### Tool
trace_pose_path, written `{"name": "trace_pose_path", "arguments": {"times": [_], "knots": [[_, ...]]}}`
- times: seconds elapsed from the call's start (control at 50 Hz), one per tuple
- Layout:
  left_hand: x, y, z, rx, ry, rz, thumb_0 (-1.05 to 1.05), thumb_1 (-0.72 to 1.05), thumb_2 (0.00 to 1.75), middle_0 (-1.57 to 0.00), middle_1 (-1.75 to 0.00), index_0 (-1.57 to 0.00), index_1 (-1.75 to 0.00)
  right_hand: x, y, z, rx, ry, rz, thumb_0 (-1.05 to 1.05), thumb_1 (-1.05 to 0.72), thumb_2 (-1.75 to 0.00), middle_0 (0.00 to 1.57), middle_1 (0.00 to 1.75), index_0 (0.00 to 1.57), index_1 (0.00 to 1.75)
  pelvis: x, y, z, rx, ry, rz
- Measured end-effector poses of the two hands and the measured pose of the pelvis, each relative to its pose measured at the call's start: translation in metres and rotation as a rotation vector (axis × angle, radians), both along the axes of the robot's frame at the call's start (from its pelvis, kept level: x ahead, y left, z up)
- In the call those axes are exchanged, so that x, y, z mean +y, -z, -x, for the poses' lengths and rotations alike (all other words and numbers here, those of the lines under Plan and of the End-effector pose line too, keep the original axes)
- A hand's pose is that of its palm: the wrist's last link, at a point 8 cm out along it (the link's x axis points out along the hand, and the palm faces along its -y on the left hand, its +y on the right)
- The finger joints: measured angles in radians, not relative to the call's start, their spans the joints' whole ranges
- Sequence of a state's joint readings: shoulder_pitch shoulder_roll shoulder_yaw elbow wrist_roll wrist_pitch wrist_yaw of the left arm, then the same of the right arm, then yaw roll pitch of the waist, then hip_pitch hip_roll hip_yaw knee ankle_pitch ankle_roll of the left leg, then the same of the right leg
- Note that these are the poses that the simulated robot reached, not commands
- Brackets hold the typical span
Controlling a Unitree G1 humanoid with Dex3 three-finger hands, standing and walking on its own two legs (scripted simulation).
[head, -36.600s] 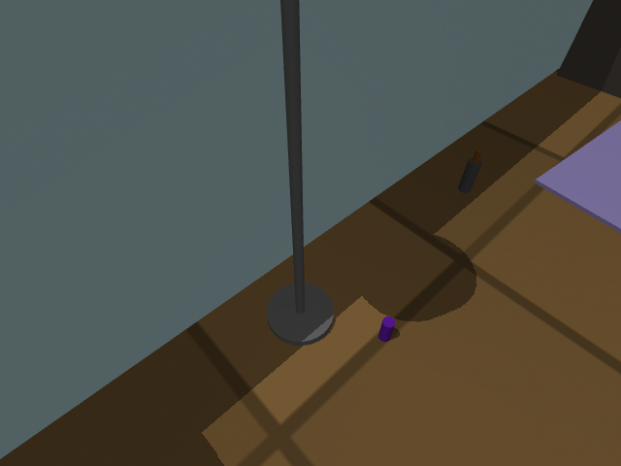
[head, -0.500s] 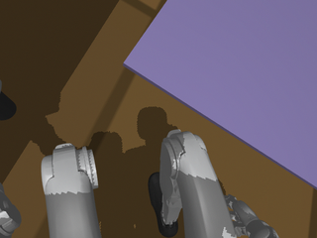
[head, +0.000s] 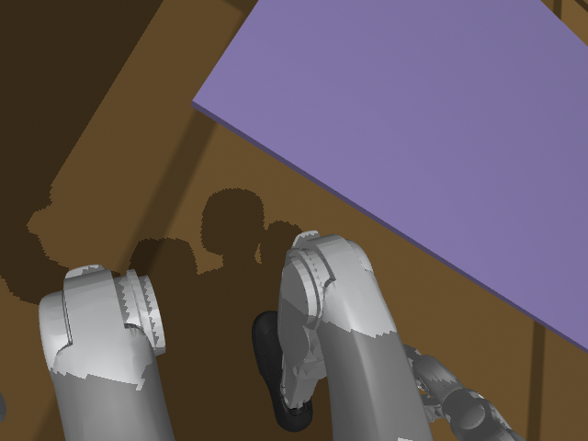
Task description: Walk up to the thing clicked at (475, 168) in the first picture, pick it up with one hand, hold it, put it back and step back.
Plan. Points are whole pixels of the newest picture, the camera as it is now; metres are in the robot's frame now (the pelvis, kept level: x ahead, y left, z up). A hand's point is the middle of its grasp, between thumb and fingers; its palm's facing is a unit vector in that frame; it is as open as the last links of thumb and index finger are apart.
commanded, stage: lower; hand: left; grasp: from above
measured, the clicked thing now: out of the picture +0.44 +0.34 -0.13
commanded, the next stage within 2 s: loosen in 0.94 s
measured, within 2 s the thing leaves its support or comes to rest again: neither
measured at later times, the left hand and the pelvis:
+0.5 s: hand out of the picture +0.45 +0.33 -0.13, palm faces +0.43 -0.90 -0.06, open 6.6 cm; pelvis +0.00 +0.00 -0.01, yaw -2 degrees
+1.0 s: hand out of the picture +0.45 +0.33 -0.15, palm faces +0.43 -0.90 -0.05, open 6.6 cm; pelvis -0.01 +0.01 -0.01, yaw -3 degrees
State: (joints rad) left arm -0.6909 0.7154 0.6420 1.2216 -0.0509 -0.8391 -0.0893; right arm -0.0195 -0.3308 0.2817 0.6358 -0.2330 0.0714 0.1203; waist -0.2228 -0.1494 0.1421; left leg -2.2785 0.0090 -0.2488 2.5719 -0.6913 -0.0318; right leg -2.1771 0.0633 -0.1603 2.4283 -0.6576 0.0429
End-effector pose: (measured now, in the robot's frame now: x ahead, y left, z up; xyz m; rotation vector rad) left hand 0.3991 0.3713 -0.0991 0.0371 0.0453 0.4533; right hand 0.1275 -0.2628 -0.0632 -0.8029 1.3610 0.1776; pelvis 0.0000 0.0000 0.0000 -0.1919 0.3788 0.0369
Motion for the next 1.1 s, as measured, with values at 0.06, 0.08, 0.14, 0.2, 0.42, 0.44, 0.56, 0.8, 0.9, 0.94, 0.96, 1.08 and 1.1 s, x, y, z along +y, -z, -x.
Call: {"name": "trace_pose_path", "arguments": {"times": [0.06,0.08,0.14,0.2,0.42,0.44,0.56,0.8,0.9,0.94,0.96,1.08,1.1], "knots": [[0.002,0.004,-0.003,-0.009,-0.001,-0.002,-0.01,-0.1,1.04,-0.81,-1.03,-1.05,-1.16,0.001,-0.002,0.002,0.011,-0.015,0.013,0.0,-0.87,-0.89,0.2,0.3,0.2,0.3,0.001,0.001,0.0,-0.009,0.002,0.008],[0.002,0.005,-0.003,-0.006,0.002,-0.004,-0.01,-0.1,1.04,-0.81,-1.03,-1.05,-1.16,0.001,-0.003,0.002,0.014,-0.019,0.017,0.0,-0.87,-0.89,0.2,0.3,0.2,0.3,0.002,0.002,0.0,-0.012,0.003,0.01],[0.003,0.009,-0.004,0.008,0.011,-0.012,-0.01,-0.09,1.03,-0.81,-1.04,-1.05,-1.16,0.001,-0.004,0.004,0.02,-0.029,0.024,0.0,-0.88,-0.89,0.2,0.3,0.2,0.3,0.003,0.002,0.0,-0.02,0.004,0.016],[0.003,0.013,-0.003,0.018,0.011,-0.009,-0.01,-0.09,1.03,-0.81,-1.04,-1.04,-1.16,0.0,-0.005,0.005,0.028,-0.041,0.027,0.0,-0.88,-0.89,0.2,0.3,0.21,0.3,0.003,0.002,0.001,-0.026,0.006,0.019],[-0.001,0.026,-0.007,0.009,-0.001,0.001,-0.01,-0.09,1.03,-0.81,-1.04,-1.05,-1.16,0.0,-0.009,0.008,0.031,-0.076,0.059,0.0,-0.87,-0.89,0.2,0.3,0.21,0.3,0.004,0.007,0.004,-0.06,0.019,0.03],[-0.001,0.027,-0.007,0.009,0.003,-0.002,-0.01,-0.09,1.03,-0.81,-1.04,-1.04,-1.16,0.0,-0.01,0.009,0.031,-0.078,0.062,0.0,-0.87,-0.89,0.2,0.3,0.21,0.3,0.004,0.007,0.004,-0.063,0.02,0.032],[0.0,0.031,-0.007,0.016,0.006,-0.008,-0.01,-0.09,1.03,-0.81,-1.04,-1.04,-1.16,0.001,-0.012,0.012,0.043,-0.092,0.069,0.0,-0.87,-0.89,0.2,0.3,0.21,0.3,0.006,0.008,0.005,-0.073,0.024,0.041],[-0.003,0.039,-0.007,0.013,-0.002,0.001,-0.01,-0.09,1.03,-0.81,-1.04,-1.04,-1.16,0.003,-0.014,0.009,0.044,-0.129,0.076,0.0,-0.86,-0.89,0.2,0.3,0.21,0.3,0.006,0.009,0.007,-0.09,0.029,0.045],[-0.005,0.042,-0.009,0.013,0.001,0.002,-0.01,-0.09,1.03,-0.81,-1.04,-1.04,-1.16,0.004,-0.015,0.006,0.037,-0.142,0.085,0.0,-0.86,-0.89,0.2,0.3,0.21,0.3,0.006,0.01,0.007,-0.098,0.035,0.05],[-0.005,0.043,-0.009,0.011,0.004,-0.002,-0.01,-0.09,1.03,-0.81,-1.04,-1.04,-1.16,0.004,-0.016,0.006,0.036,-0.147,0.087,0.0,-0.86,-0.89,0.2,0.3,0.21,0.3,0.006,0.01,0.008,-0.101,0.036,0.052],[-0.005,0.043,-0.008,0.009,0.005,-0.003,-0.01,-0.09,1.03,-0.81,-1.04,-1.04,-1.16,0.004,-0.016,0.005,0.036,-0.15,0.088,0.0,-0.86,-0.89,0.2,0.3,0.21,0.3,0.007,0.01,0.008,-0.102,0.036,0.053],[-0.004,0.043,-0.007,0.004,0.005,-0.003,-0.01,-0.09,1.03,-0.81,-1.04,-1.04,-1.16,0.007,-0.017,0.004,0.031,-0.165,0.09,0.0,-0.86,-0.89,0.2,0.3,0.21,0.3,0.007,0.01,0.008,-0.109,0.038,0.057],[-0.004,0.043,-0.007,0.004,0.005,-0.003,-0.01,-0.09,1.03,-0.81,-1.04,-1.04,-1.16,0.007,-0.018,0.003,0.03,-0.168,0.09,0.0,-0.86,-0.88,0.2,0.3,0.21,0.3,0.007,0.01,0.008,-0.11,0.038,0.058]]}}
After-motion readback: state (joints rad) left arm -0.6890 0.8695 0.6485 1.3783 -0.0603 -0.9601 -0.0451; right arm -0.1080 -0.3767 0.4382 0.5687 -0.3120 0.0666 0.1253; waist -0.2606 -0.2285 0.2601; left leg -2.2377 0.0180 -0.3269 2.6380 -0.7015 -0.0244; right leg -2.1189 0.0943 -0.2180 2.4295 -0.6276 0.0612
